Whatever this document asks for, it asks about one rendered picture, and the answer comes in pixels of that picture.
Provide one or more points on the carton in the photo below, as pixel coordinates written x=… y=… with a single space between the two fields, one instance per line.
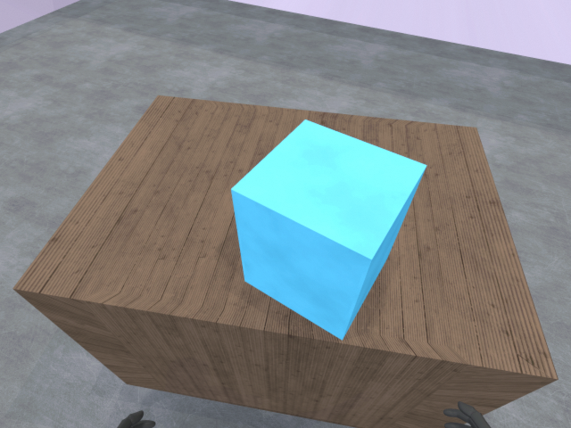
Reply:
x=317 y=218

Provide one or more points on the pedestal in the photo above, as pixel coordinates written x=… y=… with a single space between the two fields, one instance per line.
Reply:
x=145 y=273

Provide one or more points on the left robot hand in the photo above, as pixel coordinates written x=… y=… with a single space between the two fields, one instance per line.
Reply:
x=133 y=421

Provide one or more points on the right robot hand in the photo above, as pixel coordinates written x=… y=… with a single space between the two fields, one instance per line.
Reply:
x=468 y=414

